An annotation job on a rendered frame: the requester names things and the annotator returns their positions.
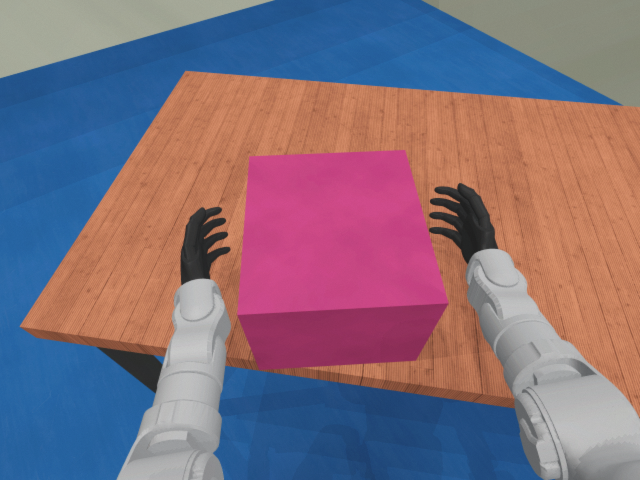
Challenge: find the robot right upper arm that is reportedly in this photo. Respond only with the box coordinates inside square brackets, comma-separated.
[514, 374, 640, 480]

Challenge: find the right robot forearm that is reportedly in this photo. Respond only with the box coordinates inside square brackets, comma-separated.
[465, 249, 640, 430]

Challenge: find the left robot forearm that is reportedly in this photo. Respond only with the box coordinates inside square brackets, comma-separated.
[116, 279, 231, 480]

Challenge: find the table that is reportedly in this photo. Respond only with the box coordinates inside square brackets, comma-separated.
[19, 71, 640, 418]

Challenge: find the robot left upper arm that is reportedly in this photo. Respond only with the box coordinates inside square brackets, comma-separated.
[118, 449, 224, 480]

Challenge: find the left robot hand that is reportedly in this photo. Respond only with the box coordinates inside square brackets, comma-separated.
[180, 207, 231, 286]

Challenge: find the right robot hand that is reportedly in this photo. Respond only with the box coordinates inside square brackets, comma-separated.
[429, 183, 498, 264]

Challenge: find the carton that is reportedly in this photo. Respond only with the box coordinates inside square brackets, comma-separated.
[237, 150, 449, 370]

